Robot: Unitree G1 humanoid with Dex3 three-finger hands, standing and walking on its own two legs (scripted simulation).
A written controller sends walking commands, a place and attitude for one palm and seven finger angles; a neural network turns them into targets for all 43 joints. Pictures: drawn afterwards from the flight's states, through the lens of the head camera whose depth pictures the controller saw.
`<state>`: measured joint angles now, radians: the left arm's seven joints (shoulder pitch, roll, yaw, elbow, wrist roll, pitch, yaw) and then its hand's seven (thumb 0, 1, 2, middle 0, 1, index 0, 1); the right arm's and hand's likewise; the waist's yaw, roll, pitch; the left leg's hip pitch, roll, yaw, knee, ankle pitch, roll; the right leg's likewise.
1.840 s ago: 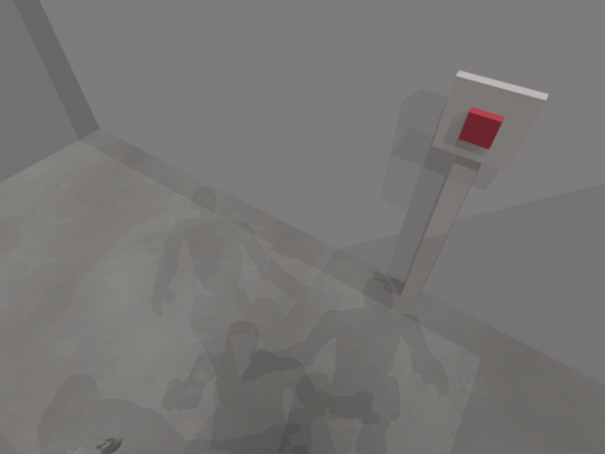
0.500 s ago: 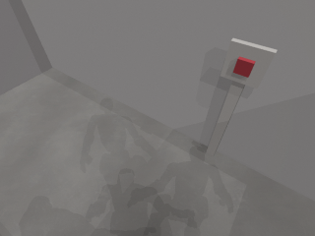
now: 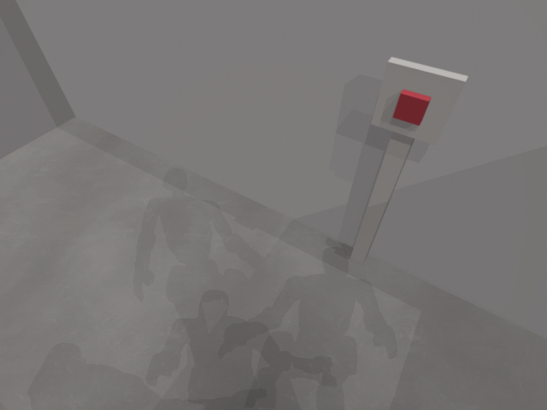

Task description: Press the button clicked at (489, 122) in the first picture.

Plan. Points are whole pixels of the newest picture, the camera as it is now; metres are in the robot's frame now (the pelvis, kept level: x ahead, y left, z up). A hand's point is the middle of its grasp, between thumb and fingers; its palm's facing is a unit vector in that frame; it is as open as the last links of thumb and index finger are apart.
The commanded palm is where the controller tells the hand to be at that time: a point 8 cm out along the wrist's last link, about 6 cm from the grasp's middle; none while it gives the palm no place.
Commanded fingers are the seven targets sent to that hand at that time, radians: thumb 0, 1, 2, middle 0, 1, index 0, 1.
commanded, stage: turn to face it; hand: left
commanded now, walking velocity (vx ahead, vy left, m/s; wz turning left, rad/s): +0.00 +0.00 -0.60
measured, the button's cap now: (411, 106) +0.81 -0.29 +0.02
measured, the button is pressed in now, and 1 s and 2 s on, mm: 0 0 0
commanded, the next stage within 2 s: take the last steps up to it in 0.78 s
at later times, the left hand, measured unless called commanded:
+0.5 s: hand out of the picture +0.05 +0.16 -0.16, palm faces -0.18 -0.95 -0.24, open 7.4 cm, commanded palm none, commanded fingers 0.00 0.90 0.90 -0.20 -0.30 -0.20 -0.30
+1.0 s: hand out of the picture +0.13 +0.19 -0.17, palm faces -0.41 -0.89 -0.19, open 7.4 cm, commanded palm none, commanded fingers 0.00 0.90 0.90 -0.20 -0.30 -0.20 -0.30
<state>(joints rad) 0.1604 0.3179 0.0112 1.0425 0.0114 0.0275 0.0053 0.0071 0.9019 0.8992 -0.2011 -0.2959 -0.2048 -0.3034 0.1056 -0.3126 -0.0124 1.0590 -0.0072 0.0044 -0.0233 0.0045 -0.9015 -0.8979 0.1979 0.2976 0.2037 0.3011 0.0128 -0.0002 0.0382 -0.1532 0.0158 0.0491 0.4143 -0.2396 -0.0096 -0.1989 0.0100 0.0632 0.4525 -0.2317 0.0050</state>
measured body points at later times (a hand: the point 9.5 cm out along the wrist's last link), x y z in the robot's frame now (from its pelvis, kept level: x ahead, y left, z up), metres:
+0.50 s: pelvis -0.02 -0.02 +0.00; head +0.01 -0.05 +0.45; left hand +0.06 +0.21 -0.14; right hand +0.00 -0.29 -0.15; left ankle -0.01 +0.15 -0.67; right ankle -0.01 -0.11 -0.74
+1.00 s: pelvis -0.02 +0.04 +0.00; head +0.00 +0.05 +0.45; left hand +0.15 +0.24 -0.15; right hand -0.11 -0.18 -0.14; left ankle -0.01 +0.14 -0.74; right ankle -0.10 -0.08 -0.69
